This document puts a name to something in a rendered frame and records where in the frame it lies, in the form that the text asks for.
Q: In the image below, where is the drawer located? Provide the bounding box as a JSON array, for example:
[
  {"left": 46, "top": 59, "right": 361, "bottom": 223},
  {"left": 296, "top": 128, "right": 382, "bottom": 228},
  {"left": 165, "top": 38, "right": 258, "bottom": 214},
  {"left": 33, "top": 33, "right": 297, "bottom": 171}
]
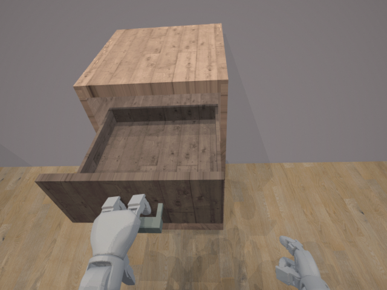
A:
[{"left": 35, "top": 104, "right": 224, "bottom": 224}]

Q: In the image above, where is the robot right hand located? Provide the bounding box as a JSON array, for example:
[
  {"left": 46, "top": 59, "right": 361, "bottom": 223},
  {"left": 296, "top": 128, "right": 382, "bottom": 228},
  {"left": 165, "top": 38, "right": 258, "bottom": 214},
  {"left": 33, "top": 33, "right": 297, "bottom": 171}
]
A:
[{"left": 275, "top": 236, "right": 321, "bottom": 290}]

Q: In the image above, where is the robot left hand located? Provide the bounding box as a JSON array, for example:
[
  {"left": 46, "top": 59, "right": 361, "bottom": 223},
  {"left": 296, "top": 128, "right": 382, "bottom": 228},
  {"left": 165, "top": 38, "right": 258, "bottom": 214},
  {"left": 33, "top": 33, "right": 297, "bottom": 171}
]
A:
[{"left": 90, "top": 194, "right": 151, "bottom": 285}]

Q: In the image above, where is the handle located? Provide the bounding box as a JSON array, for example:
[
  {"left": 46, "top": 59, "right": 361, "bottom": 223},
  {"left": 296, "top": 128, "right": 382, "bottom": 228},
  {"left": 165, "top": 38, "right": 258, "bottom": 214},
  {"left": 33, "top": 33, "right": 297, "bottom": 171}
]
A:
[{"left": 138, "top": 203, "right": 163, "bottom": 233}]

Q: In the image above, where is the right robot forearm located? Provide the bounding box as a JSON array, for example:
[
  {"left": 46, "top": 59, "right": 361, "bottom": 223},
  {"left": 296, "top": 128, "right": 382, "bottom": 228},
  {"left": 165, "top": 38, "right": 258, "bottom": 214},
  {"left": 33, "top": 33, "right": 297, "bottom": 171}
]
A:
[{"left": 299, "top": 275, "right": 330, "bottom": 290}]

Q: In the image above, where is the left robot forearm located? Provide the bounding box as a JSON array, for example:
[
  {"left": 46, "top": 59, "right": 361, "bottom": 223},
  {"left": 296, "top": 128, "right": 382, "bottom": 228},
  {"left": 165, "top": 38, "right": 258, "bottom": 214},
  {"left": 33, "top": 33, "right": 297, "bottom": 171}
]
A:
[{"left": 78, "top": 254, "right": 125, "bottom": 290}]

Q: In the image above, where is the cabinet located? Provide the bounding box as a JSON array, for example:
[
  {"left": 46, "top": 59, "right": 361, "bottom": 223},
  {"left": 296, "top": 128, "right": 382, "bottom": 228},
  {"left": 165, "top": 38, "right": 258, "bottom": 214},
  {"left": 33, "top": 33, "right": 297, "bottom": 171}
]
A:
[{"left": 73, "top": 24, "right": 229, "bottom": 230}]

